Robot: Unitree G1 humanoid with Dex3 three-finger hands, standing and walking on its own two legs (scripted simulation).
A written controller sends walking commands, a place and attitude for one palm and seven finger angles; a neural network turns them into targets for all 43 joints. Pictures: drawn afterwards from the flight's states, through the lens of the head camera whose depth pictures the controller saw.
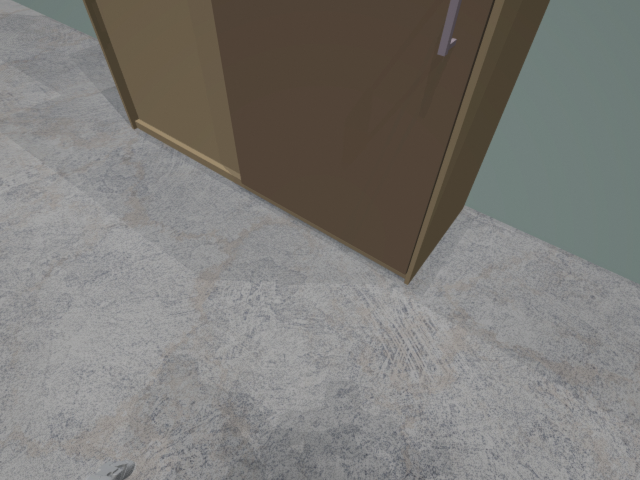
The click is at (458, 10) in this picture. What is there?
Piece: wardrobe's sliding door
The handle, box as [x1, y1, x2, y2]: [437, 0, 461, 55]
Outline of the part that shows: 461,0 450,0 437,53 438,54 445,55 448,49 455,44 456,39 452,38 451,36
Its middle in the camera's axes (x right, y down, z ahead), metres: +0.28 -0.48 +0.79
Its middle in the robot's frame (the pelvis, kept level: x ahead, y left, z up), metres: +0.96 -0.22 +0.21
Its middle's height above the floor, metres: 0.98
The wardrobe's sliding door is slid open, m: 0.00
